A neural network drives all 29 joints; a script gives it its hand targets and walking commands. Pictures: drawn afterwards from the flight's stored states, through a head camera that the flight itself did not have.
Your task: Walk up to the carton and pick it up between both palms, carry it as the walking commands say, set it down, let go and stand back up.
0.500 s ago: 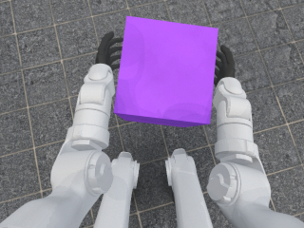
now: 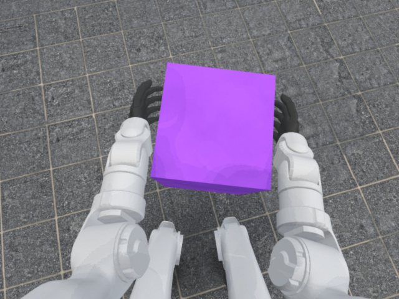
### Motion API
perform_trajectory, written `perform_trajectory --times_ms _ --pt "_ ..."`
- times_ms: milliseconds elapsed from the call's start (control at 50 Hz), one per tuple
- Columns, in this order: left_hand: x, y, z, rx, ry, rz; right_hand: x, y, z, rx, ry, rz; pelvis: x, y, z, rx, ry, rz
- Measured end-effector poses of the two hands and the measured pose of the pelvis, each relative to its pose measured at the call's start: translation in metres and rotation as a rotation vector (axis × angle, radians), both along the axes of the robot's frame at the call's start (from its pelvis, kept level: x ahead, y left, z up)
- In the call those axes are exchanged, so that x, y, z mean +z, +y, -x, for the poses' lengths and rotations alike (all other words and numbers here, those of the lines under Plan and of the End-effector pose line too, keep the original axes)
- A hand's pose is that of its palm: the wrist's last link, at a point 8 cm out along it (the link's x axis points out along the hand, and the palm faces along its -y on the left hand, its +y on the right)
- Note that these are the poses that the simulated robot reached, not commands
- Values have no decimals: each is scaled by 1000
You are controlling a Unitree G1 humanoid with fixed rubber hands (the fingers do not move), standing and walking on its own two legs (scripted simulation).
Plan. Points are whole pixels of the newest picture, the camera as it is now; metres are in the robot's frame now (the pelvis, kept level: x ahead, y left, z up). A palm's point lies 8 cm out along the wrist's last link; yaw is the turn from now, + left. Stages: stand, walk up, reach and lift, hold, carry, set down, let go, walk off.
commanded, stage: reach and lift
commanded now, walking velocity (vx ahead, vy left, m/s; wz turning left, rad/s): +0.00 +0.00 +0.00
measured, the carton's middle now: (210, 141) +0.45 -0.03 -0.12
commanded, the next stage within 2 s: none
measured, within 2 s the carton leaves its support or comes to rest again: neither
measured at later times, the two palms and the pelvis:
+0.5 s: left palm (128, 114) +0.45 +0.11 +0.02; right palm (302, 130) +0.42 -0.18 +0.02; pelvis +0.03 +0.00 +0.07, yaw +0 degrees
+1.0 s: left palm (111, 107) +0.42 +0.11 +0.09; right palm (326, 126) +0.39 -0.18 +0.09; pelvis +0.04 +0.00 +0.13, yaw +0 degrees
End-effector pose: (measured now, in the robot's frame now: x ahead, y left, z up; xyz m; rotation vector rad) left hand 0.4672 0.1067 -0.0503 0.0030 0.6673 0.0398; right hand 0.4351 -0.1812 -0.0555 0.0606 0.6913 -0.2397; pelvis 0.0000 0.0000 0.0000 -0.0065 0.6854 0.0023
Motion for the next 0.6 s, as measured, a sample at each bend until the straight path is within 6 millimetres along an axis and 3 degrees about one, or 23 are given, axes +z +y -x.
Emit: perform_trajectory --times_ms 600 --pt "86 4 24 9 3 5 88 3 23 1 3 -1 82 -1 -30 -3 -125 0"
